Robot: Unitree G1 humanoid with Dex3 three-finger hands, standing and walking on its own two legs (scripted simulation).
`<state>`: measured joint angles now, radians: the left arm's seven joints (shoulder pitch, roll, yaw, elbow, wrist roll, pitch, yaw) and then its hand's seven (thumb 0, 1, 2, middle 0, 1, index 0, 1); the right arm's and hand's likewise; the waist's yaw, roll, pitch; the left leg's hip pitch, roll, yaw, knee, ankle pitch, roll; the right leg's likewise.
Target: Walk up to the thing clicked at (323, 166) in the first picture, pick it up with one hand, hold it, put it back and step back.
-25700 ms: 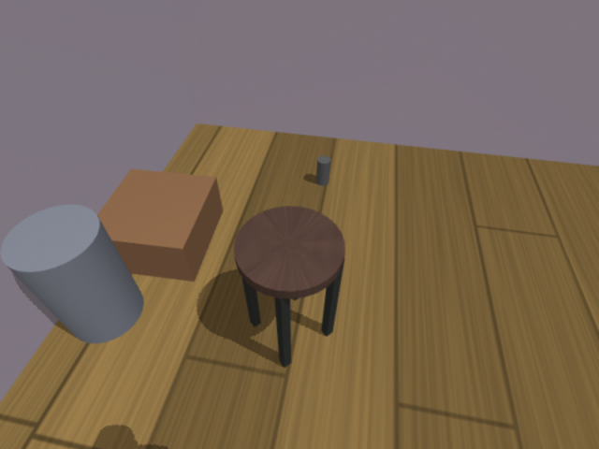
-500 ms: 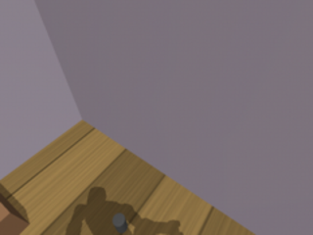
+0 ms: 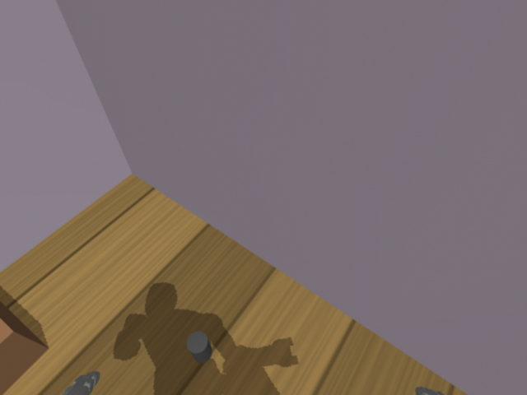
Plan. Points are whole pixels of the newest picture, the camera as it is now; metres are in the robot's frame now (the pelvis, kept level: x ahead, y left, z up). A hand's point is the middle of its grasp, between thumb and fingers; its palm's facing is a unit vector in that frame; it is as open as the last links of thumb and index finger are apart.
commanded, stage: go down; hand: left
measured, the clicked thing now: (200, 347) +0.37 +0.20 -0.70
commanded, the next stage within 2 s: none
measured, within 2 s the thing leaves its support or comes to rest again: neither
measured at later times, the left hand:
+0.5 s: hand out of the picture +0.15 +0.30 -0.21, palm faces +0.09 -0.95 -0.30, open 17.1 cm
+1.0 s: hand (103, 373) +0.23 +0.34 -0.30, palm faces +0.12 -0.97 -0.22, open 17.5 cm
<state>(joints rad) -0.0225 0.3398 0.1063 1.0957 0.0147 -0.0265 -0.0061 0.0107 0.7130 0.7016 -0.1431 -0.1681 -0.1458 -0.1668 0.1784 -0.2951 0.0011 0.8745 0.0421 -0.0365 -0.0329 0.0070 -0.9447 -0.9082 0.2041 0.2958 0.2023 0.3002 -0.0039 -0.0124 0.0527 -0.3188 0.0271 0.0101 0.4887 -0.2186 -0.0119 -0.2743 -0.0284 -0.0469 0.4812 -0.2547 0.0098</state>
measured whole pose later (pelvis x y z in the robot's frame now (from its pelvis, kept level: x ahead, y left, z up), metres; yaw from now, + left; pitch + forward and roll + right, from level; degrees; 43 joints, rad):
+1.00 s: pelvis -0.04 +0.01 -0.22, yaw -3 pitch +30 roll -4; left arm -0.08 0.53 0.55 0.74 -0.11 -0.27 -0.41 -0.01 -0.59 0.05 -0.08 -0.10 -0.08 -0.10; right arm 0.10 -0.29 0.00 0.61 -0.02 -0.17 -0.04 0.01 -0.90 -0.89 0.21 0.30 0.20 0.30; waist -0.01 -0.03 -0.16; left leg -1.58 0.06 -0.05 1.71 -0.65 -0.01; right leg -1.51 -0.02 -0.06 1.67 -0.68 0.01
